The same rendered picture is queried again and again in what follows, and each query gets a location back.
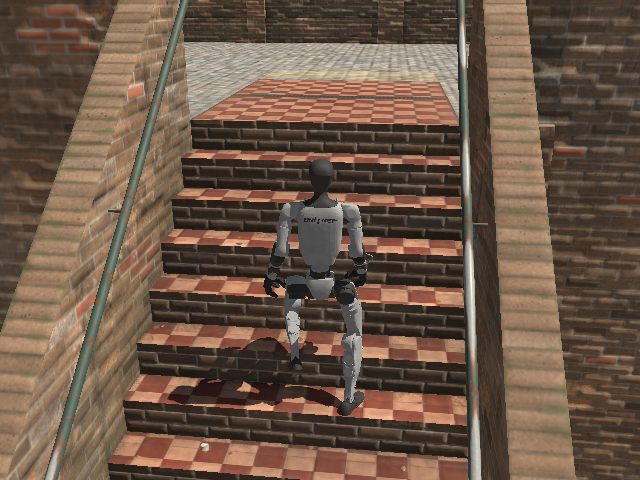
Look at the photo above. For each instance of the robot left shin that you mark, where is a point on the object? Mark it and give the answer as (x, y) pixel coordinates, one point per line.
(292, 321)

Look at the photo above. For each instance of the robot right forearm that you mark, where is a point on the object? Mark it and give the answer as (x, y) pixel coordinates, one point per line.
(360, 262)

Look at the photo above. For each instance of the right robot upper arm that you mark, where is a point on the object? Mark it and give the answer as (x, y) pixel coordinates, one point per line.
(351, 213)

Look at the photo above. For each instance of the right robot thigh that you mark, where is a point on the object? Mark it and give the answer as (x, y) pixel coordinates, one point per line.
(346, 295)

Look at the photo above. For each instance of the left robot upper arm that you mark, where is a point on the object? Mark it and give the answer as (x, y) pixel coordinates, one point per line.
(288, 212)

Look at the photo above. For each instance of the left robot hand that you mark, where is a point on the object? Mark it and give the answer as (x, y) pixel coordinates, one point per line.
(275, 283)

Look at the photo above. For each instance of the robot left forearm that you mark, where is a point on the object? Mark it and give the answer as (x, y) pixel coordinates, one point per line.
(274, 265)

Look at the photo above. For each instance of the right robot hand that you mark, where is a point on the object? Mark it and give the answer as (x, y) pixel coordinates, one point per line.
(353, 273)

